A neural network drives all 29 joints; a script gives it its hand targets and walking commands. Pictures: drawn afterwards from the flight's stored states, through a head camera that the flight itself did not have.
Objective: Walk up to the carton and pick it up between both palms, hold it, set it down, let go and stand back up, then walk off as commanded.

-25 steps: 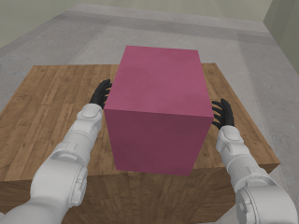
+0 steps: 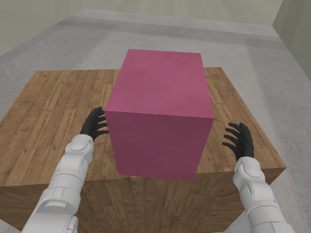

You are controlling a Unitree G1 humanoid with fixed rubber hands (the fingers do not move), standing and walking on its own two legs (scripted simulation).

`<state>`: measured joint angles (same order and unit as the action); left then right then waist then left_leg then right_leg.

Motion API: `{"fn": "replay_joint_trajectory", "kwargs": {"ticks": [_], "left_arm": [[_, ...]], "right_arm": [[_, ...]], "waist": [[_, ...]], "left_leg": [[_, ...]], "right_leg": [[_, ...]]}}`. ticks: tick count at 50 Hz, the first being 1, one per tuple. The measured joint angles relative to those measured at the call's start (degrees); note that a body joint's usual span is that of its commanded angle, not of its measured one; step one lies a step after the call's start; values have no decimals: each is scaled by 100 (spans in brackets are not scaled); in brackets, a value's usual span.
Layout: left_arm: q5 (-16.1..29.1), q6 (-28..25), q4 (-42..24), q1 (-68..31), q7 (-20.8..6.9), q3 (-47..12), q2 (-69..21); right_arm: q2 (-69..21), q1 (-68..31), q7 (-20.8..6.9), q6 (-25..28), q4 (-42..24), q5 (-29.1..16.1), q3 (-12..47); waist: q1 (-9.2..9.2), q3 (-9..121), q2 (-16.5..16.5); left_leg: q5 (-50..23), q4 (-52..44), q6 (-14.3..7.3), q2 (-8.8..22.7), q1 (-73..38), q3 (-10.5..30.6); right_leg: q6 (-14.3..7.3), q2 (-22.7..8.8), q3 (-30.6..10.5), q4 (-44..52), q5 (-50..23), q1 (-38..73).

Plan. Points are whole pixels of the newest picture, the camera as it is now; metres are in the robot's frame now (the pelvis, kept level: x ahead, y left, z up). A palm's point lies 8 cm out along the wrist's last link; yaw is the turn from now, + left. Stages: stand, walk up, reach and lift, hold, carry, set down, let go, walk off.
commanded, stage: set down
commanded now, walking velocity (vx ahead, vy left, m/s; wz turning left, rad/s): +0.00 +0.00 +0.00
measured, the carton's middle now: (159, 113) +0.46 -0.03 +0.08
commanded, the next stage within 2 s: none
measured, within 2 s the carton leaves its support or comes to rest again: neither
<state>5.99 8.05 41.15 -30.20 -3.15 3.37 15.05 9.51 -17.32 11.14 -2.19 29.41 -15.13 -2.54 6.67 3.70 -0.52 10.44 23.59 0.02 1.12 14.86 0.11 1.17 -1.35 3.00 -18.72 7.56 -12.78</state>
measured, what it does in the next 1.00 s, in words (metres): stands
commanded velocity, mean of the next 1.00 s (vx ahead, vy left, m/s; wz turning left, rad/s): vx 0.00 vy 0.00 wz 0.00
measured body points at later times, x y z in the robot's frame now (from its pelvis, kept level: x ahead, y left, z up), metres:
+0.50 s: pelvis +0.00 -0.01 +0.00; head +0.00 +0.01 +0.45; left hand +0.32 +0.20 +0.06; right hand +0.26 -0.24 +0.08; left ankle +0.02 +0.12 -0.75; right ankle +0.02 -0.14 -0.75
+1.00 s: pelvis +0.01 -0.01 +0.00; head +0.02 +0.00 +0.45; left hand +0.25 +0.22 +0.04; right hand +0.19 -0.23 +0.06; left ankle +0.02 +0.12 -0.75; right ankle +0.02 -0.14 -0.75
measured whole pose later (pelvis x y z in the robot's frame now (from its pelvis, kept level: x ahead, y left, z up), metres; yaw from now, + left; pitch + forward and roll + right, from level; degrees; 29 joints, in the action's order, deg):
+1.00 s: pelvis +0.01 -0.01 +0.00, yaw +0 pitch +1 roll +0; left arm 9.8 11.2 -7.1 16.9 -5.3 3.9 19.9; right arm 8.4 28.5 10.9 -10.6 -18.9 -15.1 1.4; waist 2.3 0.5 -2.3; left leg 9.3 18.9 0.9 1.1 10.7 0.1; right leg 0.1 -1.3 3.0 -18.7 8.9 -10.9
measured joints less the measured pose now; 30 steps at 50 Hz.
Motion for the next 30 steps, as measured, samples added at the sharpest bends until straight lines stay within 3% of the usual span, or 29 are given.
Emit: {"fn": "replay_joint_trajectory", "kwargs": {"ticks": [12, 30], "left_arm": [[7, 496, -1623, 1204, -209, 234, 1], [301, 735, -3858, 3061, -169, 160, 225]], "right_arm": [[-1, 1401, 121, -297, -1664, 1, 147], [0, 2917, 108, -1044, -3781, 1, 155]], "waist": [[-70, -40, -112], [-295, -117, -156]], "left_leg": [[-116, -282, 42, 0, -197, -1], [-121, -374, 70, -1, -262, -1]], "right_leg": [[-52, 1, 0, -2, 35, 63], [-86, 1, 0, -2, 80, 84]]}}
